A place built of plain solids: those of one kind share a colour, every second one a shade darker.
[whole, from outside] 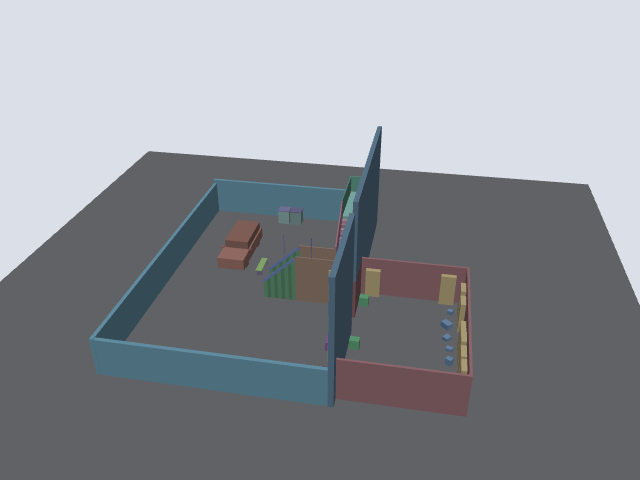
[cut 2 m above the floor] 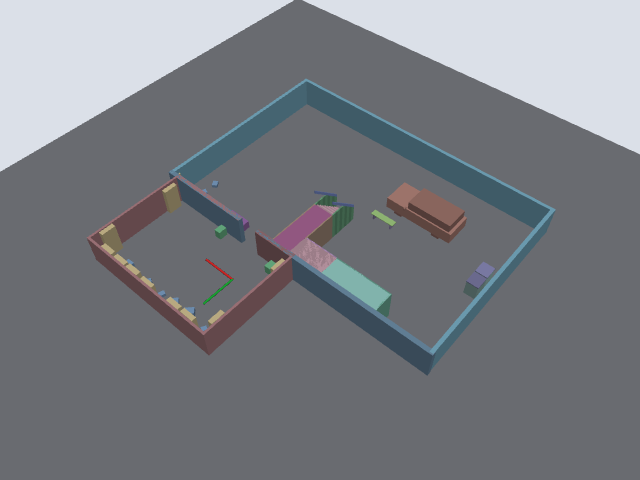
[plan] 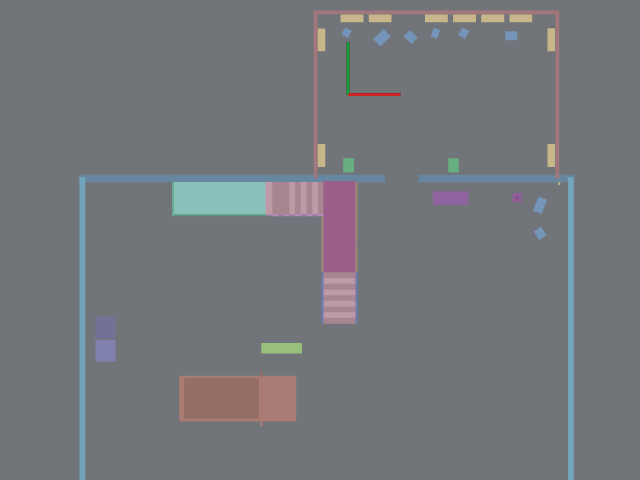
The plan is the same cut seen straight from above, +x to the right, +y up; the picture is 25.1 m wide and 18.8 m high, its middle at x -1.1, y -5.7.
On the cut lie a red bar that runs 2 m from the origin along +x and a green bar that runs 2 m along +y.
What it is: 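The rear of a town building of two storeys with an external escape stair; a paved yard 18.9 x 12.1 m; from a top landing at the upper floor's door, 4.26 m over the yard, a stair of 21 risers of 0.203 m and treads of 0.223 m, 1.25 m clear, a quarter turn; two flights with a corner landing; the upper one along the facade, the lower one standing free in the yard, down to the yard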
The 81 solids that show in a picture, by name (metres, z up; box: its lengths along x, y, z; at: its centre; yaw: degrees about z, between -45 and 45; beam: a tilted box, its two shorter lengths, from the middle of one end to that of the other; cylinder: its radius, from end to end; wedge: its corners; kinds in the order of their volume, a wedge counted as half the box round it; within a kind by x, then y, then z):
{
 "stair_step_1": {"box": [0.27, 1.27, 4.11], "at": [-3.1, -4.07, 2.0]},
 "stair_step_2": {"box": [0.72, 1.27, 3.7], "at": [-2.88, -4.07, 1.8]},
 "stair_step_3": {"box": [0.94, 1.27, 3.5], "at": [-2.77, -4.07, 1.7]},
 "stair_step_4": {"box": [1.17, 1.27, 3.3], "at": [-2.66, -4.07, 1.6]},
 "stair_step_5": {"box": [1.39, 1.27, 3.1], "at": [-2.54, -4.07, 1.5]},
 "stair_step_6": {"box": [1.61, 1.27, 2.89], "at": [-2.43, -4.07, 1.4]},
 "stair_step_7": {"box": [1.83, 1.27, 2.69], "at": [-2.32, -4.07, 1.29]},
 "stair_step_8": {"box": [2.06, 1.27, 2.49], "at": [-2.21, -4.07, 1.19]},
 "stair_step_9": {"box": [2.28, 1.27, 2.28], "at": [-2.1, -4.07, 1.09]},
 "stair_step_10": {"box": [1.27, 5.59, 0.25], "at": [-0.33, -6.18, 0.08]},
 "stair_step_11": {"box": [1.27, 5.36, 0.46], "at": [-0.33, -6.07, 0.18]},
 "stair_step_12": {"box": [1.27, 5.14, 0.66], "at": [-0.33, -5.96, 0.28]},
 "stair_step_13": {"box": [1.27, 4.92, 0.86], "at": [-0.33, -5.85, 0.38]},
 "stair_step_14": {"box": [1.27, 4.7, 1.06], "at": [-0.33, -5.74, 0.48]},
 "stair_step_15": {"box": [1.27, 4.47, 1.27], "at": [-0.33, -5.63, 0.58]},
 "stair_step_16": {"box": [1.27, 4.25, 1.47], "at": [-0.33, -5.51, 0.69]},
 "stair_step_17": {"box": [1.27, 4.03, 1.67], "at": [-0.33, -5.4, 0.79]},
 "stair_step_18": {"box": [1.27, 3.8, 1.88], "at": [-0.33, -5.29, 0.89]},
 "facade_1": {"box": [12.01, 0.3, 7.7], "at": [-4.54, -3.29, 3.8]},
 "facade_2": {"box": [6.11, 0.3, 7.7], "at": [5.82, -3.29, 3.8]},
 "boundary_1": {"box": [0.23, 12.55, 2.67], "at": [-10.4, -9.51, 1.28]},
 "boundary_2": {"box": [19.38, 0.23, 2.39], "at": [-0.84, -15.66, 1.15]},
 "boundary_3": {"box": [0.23, 12.55, 2.36], "at": [8.72, -9.51, 1.13]},
 "paving_1": {"box": [3.71, 1.34, 4.31], "at": [-5.04, -4.1, 2.11]},
 "wall_1": {"box": [0.15, 6.58, 2.61], "at": [-1.27, 0.0, 1.25]},
 "wall_2": {"box": [2.81, 0.3, 2.61], "at": [0.06, -3.29, 1.25]},
 "wall_3": {"box": [9.62, 0.15, 2.61], "at": [3.46, 3.21, 1.25]},
 "wall_4": {"box": [5.51, 0.3, 2.61], "at": [5.52, -3.29, 1.25]},
 "wall_5": {"box": [0.15, 6.58, 2.61], "at": [8.2, 0.0, 1.25]},
 "stair_landing_1": {"box": [1.28, 3.58, 2.08], "at": [-0.34, -5.18, 0.99]},
 "car_1": {"box": [2.93, 1.59, 0.54], "at": [-4.95, -11.91, 1.21]},
 "car_2": {"box": [4.59, 1.79, 0.76], "at": [-4.32, -11.91, 0.56]},
 "shelf_1": {"box": [0.3, 0.9, 1.93], "at": [-1.04, -2.39, 0.92]},
 "shelf_2": {"box": [0.3, 0.9, 2.06], "at": [-1.04, 2.14, 0.98]},
 "shelf_3": {"box": [0.9, 0.3, 2.15], "at": [0.15, 2.98, 1.02]},
 "shelf_4": {"box": [0.9, 0.3, 2.0], "at": [1.25, 2.98, 0.95]},
 "shelf_5": {"box": [0.9, 0.3, 1.86], "at": [3.46, 2.98, 0.88]},
 "shelf_6": {"box": [0.9, 0.3, 2.03], "at": [4.56, 2.98, 0.96]},
 "shelf_7": {"box": [0.9, 0.3, 1.96], "at": [5.67, 2.98, 0.93]},
 "shelf_8": {"box": [0.9, 0.3, 1.99], "at": [6.77, 2.98, 0.94]},
 "shelf_9": {"box": [0.3, 0.9, 1.87], "at": [7.96, -2.39, 0.89]},
 "shelf_10": {"box": [0.3, 0.9, 2.0], "at": [7.96, 2.14, 0.95]},
 "rim_guard_1": {"box": [0.08, 1.33, 5.41], "at": [-6.86, -4.11, 2.66]},
 "rim_guard_2": {"box": [3.71, 0.08, 5.41], "at": [-5.04, -4.73, 2.66]},
 "guard_landing_1": {"box": [0.08, 2.28, 3.18], "at": [-1.0, -5.83, 1.54]},
 "guard_landing_2": {"box": [0.08, 3.53, 3.18], "at": [0.33, -5.21, 1.54]},
 "refuse_bin_1": {"box": [0.74, 0.82, 1.07], "at": [-9.5, -10.04, 0.48]},
 "refuse_bin_2": {"box": [0.74, 0.82, 1.07], "at": [-9.5, -9.12, 0.48]},
 "guard_lower_1": {"box": [0.08, 0.23, 1.93], "at": [-1.0, -8.19, 0.92]},
 "guard_lower_2": {"box": [0.08, 0.23, 2.13], "at": [-1.0, -7.97, 1.02]},
 "guard_lower_3": {"box": [0.08, 0.23, 2.34], "at": [-1.0, -7.75, 1.12]},
 "guard_lower_4": {"box": [0.08, 0.23, 2.54], "at": [-1.0, -7.52, 1.22]},
 "guard_lower_5": {"box": [0.08, 0.23, 2.74], "at": [-1.0, -7.3, 1.32]},
 "guard_lower_6": {"box": [0.08, 0.23, 2.95], "at": [-1.0, -7.08, 1.42]},
 "guard_lower_7": {"box": [0.08, 0.23, 1.32], "at": [0.33, -8.86, 0.61]},
 "guard_lower_8": {"box": [0.08, 0.23, 1.53], "at": [0.33, -8.64, 0.71]},
 "guard_lower_9": {"box": [0.08, 0.23, 1.73], "at": [0.33, -8.41, 0.81]},
 "guard_lower_10": {"box": [0.08, 0.23, 1.93], "at": [0.33, -8.19, 0.92]},
 "guard_lower_11": {"box": [0.08, 0.23, 2.13], "at": [0.33, -7.97, 1.02]},
 "guard_lower_12": {"box": [0.08, 0.23, 2.34], "at": [0.33, -7.75, 1.12]},
 "guard_lower_13": {"box": [0.08, 0.23, 2.54], "at": [0.33, -7.52, 1.22]},
 "guard_lower_14": {"box": [0.08, 0.23, 2.74], "at": [0.33, -7.3, 1.32]},
 "guard_lower_15": {"box": [0.08, 0.23, 2.95], "at": [0.33, -7.08, 1.42]},
 "planter_box_1": {"box": [1.4, 0.55, 0.6], "at": [4.02, -4.06, 0.25]},
 "box_cardboard_1": {"box": [0.29, 0.32, 0.27], "at": [-0.06, 2.42, 0.08], "yaw": -30.1},
 "box_cardboard_2": {"box": [0.57, 0.41, 0.39], "at": [1.33, 2.22, 0.14], "yaw": 44.5},
 "box_cardboard_3": {"box": [0.43, 0.35, 0.25], "at": [2.45, 2.25, 0.08], "yaw": -42.7},
 "box_cardboard_4": {"box": [0.27, 0.37, 0.25], "at": [3.42, 2.4, 0.08], "yaw": -20.5},
 "box_cardboard_5": {"box": [0.31, 0.34, 0.42], "at": [4.53, 2.4, 0.16], "yaw": -29.9},
 "box_cardboard_6": {"box": [0.47, 0.35, 0.41], "at": [6.39, 2.3, 0.15], "yaw": 0.7},
 "box_cardboard_7": {"box": [0.33, 0.41, 0.25], "at": [7.52, -5.44, 0.08], "yaw": 33.2},
 "box_cardboard_8": {"box": [0.36, 0.6, 0.29], "at": [7.52, -4.34, 0.09], "yaw": -21.4},
 "guard_lower_top_1": {"wedge": [[-1.04, -8.98, 1.07], [-1.04, -8.98, 1.27], [-1.04, -6.97, 2.9], [-1.04, -6.97, 3.1], [-0.96, -8.98, 1.07], [-0.96, -8.98, 1.27], [-0.96, -6.97, 2.9], [-0.96, -6.97, 3.1]]},
 "guard_lower_top_2": {"wedge": [[0.29, -8.98, 1.07], [0.29, -8.98, 1.27], [0.29, -6.97, 2.9], [0.29, -6.97, 3.1], [0.37, -8.98, 1.07], [0.37, -8.98, 1.27], [0.37, -6.97, 2.9], [0.37, -6.97, 3.1]]},
 "filing_cabinet_1": {"box": [0.42, 0.56, 0.65], "at": [0.02, -2.78, 0.27]},
 "filing_cabinet_2": {"box": [0.42, 0.56, 0.65], "at": [4.13, -2.78, 0.27]},
 "guard_upper_top_1": {"wedge": [[-3.19, -4.77, 5.13], [-3.19, -4.77, 5.33], [-3.19, -4.69, 5.13], [-3.19, -4.69, 5.33], [-0.96, -4.77, 3.1], [-0.96, -4.77, 3.3], [-0.96, -4.69, 3.1], [-0.96, -4.69, 3.3]]},
 "refuse_lid_1": {"box": [0.78, 0.86, 0.06], "at": [-9.5, -10.04, 1.05]},
 "refuse_lid_2": {"box": [0.78, 0.86, 0.06], "at": [-9.5, -9.12, 1.05]},
 "bench_seat_1": {"box": [1.6, 0.42, 0.05], "at": [-2.6, -9.94, 0.42]},
 "traffic_cone_1": {"box": [0.34, 0.34, 0.08], "at": [6.62, -4.04, -0.01]}
}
